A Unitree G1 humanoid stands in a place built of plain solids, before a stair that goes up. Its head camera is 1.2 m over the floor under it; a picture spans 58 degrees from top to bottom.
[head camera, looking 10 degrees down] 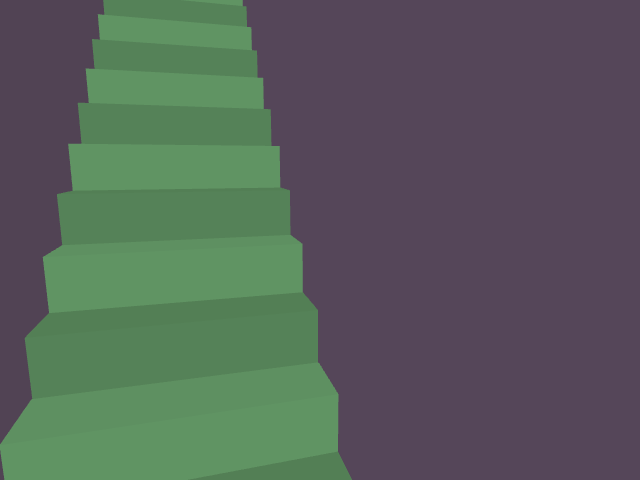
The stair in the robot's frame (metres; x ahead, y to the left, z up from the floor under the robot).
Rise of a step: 0.21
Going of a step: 0.25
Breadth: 0.99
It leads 16 degrees to the left of straight ahead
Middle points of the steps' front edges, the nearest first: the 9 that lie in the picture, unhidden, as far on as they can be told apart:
1.22 0.41 0.43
1.46 0.48 0.65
1.70 0.55 0.86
1.94 0.62 1.08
2.18 0.69 1.29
2.42 0.75 1.51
2.66 0.82 1.72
2.90 0.89 1.94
3.14 0.96 2.15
